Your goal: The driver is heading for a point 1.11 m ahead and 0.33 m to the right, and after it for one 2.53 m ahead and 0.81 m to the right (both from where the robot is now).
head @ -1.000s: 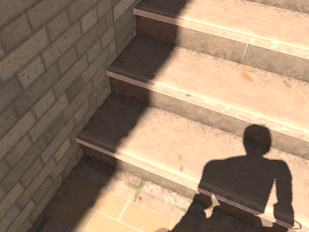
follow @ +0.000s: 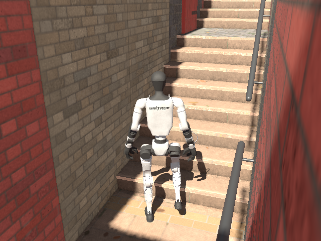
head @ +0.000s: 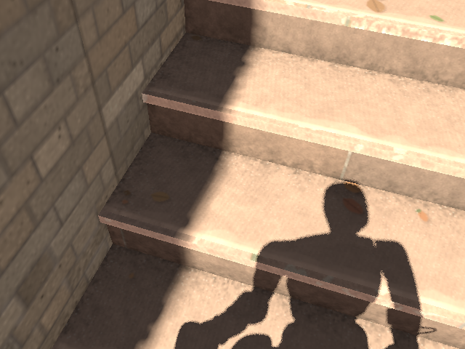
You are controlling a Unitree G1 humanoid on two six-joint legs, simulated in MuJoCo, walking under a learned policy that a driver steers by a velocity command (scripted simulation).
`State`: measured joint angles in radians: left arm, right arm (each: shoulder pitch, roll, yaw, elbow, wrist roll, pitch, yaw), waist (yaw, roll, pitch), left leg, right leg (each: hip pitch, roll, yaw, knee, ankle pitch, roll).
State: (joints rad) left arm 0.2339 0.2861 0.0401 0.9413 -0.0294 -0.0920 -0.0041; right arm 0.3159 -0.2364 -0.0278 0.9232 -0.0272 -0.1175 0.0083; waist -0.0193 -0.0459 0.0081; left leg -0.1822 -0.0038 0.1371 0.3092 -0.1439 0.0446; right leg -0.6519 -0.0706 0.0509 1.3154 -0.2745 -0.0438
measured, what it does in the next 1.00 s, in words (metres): climbs, turning right: right foot 0.16 m higher, then left foot 0.16 m higher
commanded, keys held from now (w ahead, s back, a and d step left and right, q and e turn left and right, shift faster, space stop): w+e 0.56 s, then w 0.30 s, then no key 0.14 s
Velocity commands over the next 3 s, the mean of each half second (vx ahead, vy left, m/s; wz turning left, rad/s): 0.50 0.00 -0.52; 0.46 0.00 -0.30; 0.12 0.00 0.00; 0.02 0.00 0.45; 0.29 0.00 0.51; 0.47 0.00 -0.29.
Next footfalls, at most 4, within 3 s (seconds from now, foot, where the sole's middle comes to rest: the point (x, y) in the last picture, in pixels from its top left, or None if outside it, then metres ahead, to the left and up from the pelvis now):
0.34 right None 0.36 -0.16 -0.62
0.86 left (291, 216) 0.73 -0.15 -0.46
1.46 right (441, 137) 0.86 -0.53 -0.30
1.98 left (346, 122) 0.91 -0.29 -0.29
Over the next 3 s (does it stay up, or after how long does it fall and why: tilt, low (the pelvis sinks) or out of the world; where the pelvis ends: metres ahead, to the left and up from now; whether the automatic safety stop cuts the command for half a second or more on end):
stays up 1.24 -0.32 0.59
